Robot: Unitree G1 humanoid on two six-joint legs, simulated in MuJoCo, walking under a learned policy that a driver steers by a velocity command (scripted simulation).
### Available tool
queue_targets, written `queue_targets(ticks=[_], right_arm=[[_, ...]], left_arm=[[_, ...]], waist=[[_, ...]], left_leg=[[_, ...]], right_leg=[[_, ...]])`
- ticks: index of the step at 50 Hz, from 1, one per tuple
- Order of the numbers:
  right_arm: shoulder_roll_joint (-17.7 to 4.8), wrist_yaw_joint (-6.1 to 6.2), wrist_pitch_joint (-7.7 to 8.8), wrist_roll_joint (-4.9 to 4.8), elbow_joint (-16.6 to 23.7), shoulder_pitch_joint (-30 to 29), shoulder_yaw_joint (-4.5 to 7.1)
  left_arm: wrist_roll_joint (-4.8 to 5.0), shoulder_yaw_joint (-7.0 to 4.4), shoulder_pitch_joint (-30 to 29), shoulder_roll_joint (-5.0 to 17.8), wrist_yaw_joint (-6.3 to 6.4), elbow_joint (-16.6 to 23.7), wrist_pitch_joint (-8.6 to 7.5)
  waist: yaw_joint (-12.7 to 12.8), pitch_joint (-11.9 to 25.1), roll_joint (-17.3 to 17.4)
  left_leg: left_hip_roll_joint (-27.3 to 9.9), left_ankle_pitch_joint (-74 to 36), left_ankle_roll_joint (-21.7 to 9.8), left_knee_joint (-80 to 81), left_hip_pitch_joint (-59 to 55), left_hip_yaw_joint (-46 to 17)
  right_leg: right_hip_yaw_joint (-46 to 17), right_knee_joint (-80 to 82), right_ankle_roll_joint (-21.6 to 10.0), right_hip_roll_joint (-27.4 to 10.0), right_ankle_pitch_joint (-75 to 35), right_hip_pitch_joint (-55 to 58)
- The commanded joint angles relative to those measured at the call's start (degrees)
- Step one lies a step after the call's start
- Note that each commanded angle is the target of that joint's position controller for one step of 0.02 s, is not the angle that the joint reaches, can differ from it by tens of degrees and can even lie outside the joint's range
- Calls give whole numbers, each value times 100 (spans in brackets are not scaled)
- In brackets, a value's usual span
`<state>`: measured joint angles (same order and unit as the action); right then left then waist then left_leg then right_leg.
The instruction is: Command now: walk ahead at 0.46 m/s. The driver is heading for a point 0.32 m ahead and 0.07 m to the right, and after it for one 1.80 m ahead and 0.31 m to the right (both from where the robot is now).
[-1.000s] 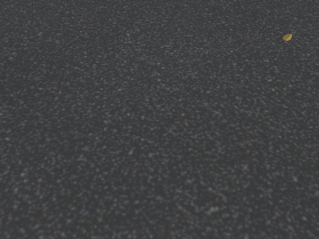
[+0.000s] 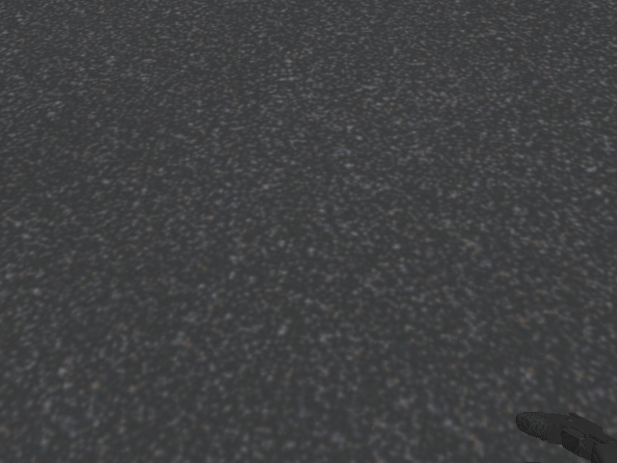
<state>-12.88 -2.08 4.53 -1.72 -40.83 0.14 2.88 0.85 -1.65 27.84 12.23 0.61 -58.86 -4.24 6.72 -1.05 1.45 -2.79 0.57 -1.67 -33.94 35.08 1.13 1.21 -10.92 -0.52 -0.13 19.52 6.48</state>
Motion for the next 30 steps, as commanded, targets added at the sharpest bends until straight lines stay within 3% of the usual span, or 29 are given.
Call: queue_targets(ticks=[1,2,3,4,5,6,7,8,9,10,12,15,18,21,26,28,30], right_arm=[[-518,-57,120,7,514,-565,108],[-658,-44,123,30,438,-262,173],[-850,-8,111,37,208,497,289],[-1092,55,85,30,-106,1588,411],[-1670,107,56,187,-294,2464,529],[-1444,70,48,136,-385,2561,431],[-1050,64,68,108,-373,2083,303],[-843,77,89,99,-329,1601,232],[-683,52,138,140,-340,1209,179],[-509,30,208,191,-360,944,136],[-427,15,279,227,-511,855,136],[-632,94,333,266,-740,1040,187],[-739,199,315,286,-876,1237,196],[-871,275,281,251,-931,1350,195],[-1035,320,76,160,-1160,1946,237],[-1140,325,-26,119,-1153,1926,269],[-1328,365,-108,99,-1066,1772,317]], left_arm=[[38,-245,-20,1090,26,182,-21],[28,-277,-83,1171,23,199,0],[5,-282,-171,1177,22,226,37],[-47,-250,-263,1100,28,304,61],[-108,-82,218,502,-1,469,7],[13,17,446,240,-48,378,-139],[199,-169,-128,828,-74,539,-235],[265,-207,-663,967,-57,722,-262],[194,-222,-843,884,-11,758,-234],[115,-270,-744,808,31,720,-142],[108,-259,-465,527,36,639,45],[87,-306,-830,537,67,845,176],[39,-333,-1297,574,4,1034,135],[9,-276,-1877,491,-122,1237,87],[18,-162,-2801,368,-321,1783,81],[35,-177,-2890,431,-407,1987,88],[43,-279,-2542,644,-445,2061,116]], waist=[[-392,-547,-791],[-605,-267,-862],[-1028,222,-861],[-1516,868,-762],[-1463,1906,542],[-1352,2625,1411],[-1330,1581,939],[-1169,842,601],[-937,453,189],[-700,320,274],[-498,207,391],[-464,-112,220],[-563,-219,93],[-757,-317,11],[-1132,-557,-86],[-1060,-497,24],[-770,-87,319]], left_leg=[[136,143,-240,332,-358,68],[293,276,-353,341,-902,184],[471,326,-516,367,-1912,311],[245,321,-726,237,-3501,32],[-1300,1099,-1438,359,-5799,-2251],[-2123,2291,-1889,1652,-6120,-4556],[-1914,2702,-1519,1883,-5248,-3992],[-1731,2323,-1275,1983,-4285,-3021],[-1500,1682,-1127,2186,-3406,-2318],[-1254,1254,-982,2346,-2888,-1734],[-1076,902,-953,2621,-2299,-1105],[-1101,463,-1015,2859,-2164,-536],[-1060,85,-952,2888,-2482,-86],[-990,-130,-809,2934,-2673,410],[-1319,-660,-749,2532,-3910,731],[-1410,-1585,-662,2119,-4220,877],[-1393,-3715,-523,1268,-4292,1065]], right_leg=[[-583,-15,-806,-1517,-3065,-397],[-486,-477,-740,-1492,-4125,-317],[-295,-1376,-626,-1314,-5050,-445],[-153,-2678,-438,-1065,-4815,-1275],[69,-5031,-132,-306,-2344,-3345],[-677,-6390,-78,306,1184,-4290],[-970,-6863,-193,-58,956,-4868],[-767,-6758,-282,-356,429,-4921],[-696,-6402,-279,-598,-36,-4641],[-754,-6052,-282,-784,-329,-4280],[-771,-5841,-245,-859,-505,-3838],[-912,-5458,-156,-843,-1045,-4373],[-988,-4581,-100,-723,-1984,-4810],[-564,-3586,-95,-650,-2654,-4670],[-142,-2734,-237,-605,-2210,-5171],[115,-2564,-372,-461,-1614,-5007],[524,-2573,-586,-49,-1000,-4135]])
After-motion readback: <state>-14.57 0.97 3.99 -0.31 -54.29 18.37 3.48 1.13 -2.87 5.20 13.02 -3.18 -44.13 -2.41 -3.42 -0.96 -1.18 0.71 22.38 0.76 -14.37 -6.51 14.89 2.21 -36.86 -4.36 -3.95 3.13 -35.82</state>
